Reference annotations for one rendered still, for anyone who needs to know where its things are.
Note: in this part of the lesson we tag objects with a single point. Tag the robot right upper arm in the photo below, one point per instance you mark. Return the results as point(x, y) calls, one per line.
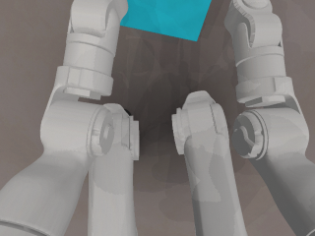
point(275, 141)

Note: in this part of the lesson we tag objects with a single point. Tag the robot right forearm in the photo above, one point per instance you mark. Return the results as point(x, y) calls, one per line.
point(257, 42)

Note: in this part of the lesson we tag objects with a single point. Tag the left robot thigh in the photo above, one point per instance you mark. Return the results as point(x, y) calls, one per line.
point(111, 209)

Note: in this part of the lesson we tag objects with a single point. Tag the robot left upper arm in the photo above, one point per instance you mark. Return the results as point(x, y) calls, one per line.
point(41, 199)

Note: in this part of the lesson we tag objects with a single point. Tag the robot right shin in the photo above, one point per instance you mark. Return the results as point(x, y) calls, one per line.
point(217, 112)

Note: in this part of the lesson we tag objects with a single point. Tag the robot left forearm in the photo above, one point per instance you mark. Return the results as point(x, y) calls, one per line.
point(91, 44)

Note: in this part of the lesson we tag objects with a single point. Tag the carton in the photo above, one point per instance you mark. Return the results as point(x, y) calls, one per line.
point(177, 18)

